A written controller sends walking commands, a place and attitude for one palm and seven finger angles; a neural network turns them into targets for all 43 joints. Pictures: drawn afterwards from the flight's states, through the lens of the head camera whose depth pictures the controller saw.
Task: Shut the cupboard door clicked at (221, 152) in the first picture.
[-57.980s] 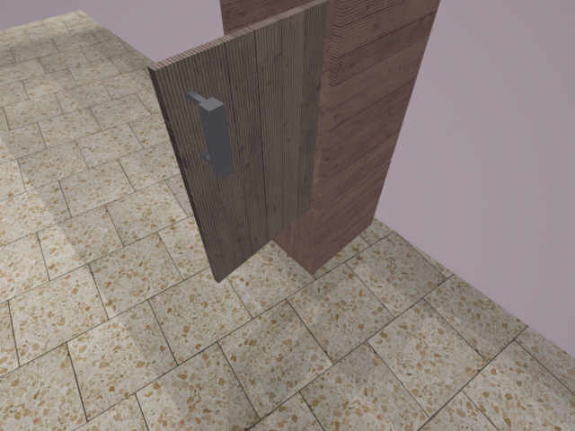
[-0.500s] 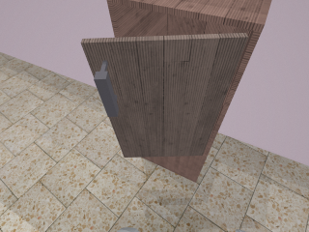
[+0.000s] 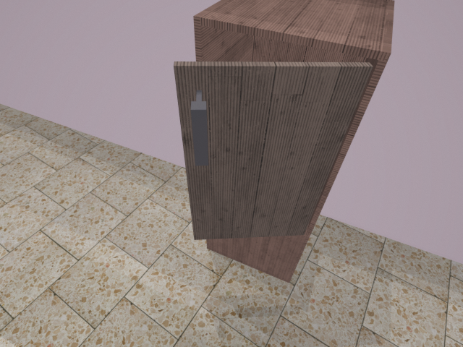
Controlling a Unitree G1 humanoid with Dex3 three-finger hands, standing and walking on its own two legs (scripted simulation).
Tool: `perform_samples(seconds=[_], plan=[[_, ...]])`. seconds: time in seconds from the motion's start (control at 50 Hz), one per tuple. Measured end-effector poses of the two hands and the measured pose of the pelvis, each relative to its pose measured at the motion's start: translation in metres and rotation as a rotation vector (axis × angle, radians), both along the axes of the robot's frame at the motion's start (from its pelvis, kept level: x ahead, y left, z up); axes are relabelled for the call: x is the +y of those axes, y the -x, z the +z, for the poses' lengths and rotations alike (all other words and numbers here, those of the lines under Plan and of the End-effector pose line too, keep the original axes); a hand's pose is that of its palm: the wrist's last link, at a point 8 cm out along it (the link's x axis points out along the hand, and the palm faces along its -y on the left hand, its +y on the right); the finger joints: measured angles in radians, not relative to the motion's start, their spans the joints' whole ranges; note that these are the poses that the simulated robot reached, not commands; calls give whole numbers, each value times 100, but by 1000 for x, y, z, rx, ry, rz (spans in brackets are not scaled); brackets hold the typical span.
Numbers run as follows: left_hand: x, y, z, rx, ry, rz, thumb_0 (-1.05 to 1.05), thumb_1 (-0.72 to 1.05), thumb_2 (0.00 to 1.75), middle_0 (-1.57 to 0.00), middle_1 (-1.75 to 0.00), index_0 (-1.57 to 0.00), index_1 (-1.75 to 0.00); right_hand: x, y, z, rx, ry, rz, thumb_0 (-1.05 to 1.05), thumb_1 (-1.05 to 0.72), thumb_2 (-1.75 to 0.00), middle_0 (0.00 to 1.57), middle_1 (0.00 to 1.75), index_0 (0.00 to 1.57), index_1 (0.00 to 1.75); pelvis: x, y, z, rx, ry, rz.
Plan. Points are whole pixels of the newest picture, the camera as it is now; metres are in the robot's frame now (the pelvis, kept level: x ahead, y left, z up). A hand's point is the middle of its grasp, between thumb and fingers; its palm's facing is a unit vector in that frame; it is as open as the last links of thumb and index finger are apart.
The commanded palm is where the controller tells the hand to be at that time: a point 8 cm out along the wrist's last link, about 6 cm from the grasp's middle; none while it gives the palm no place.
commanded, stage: come to a stop and stand still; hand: left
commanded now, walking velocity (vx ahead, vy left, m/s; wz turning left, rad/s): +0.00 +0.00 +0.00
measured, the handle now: (200, 128) +0.49 +0.09 +0.14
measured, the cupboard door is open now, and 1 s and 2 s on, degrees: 27 27 27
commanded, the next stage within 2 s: look again from close up in 0.28 s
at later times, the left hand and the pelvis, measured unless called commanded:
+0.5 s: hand out of the picture -0.04 +0.16 -0.18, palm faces +0.02 -0.99 -0.14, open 7.4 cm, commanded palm none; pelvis +0.00 +0.00 +0.00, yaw +0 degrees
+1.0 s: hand out of the picture +0.02 +0.15 -0.17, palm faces +0.01 -0.99 -0.17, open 7.3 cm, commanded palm none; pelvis +0.02 -0.02 +0.01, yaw +0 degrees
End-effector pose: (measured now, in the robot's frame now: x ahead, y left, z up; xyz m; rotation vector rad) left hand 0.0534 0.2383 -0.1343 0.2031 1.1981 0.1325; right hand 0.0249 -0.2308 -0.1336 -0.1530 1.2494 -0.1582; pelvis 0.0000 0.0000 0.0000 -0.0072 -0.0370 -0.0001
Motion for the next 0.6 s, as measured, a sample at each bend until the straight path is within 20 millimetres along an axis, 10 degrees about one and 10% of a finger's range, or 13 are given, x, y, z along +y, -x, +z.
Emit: perform_samples(seconds=[0.32,0.6], plan=[[-8,93,-11,229,53,68,0,91,89,-20,-30,-20,-30,10,28,0,86,6,-6,0,-90,-90,20,29,20,30,11,4,3,5,-4,1],[-37,76,-14,220,96,71,0,91,89,-20,-30,-20,-30,5,4,2,74,3,0,1,-91,-90,20,29,20,30,0,-8,5,5,-6,5]])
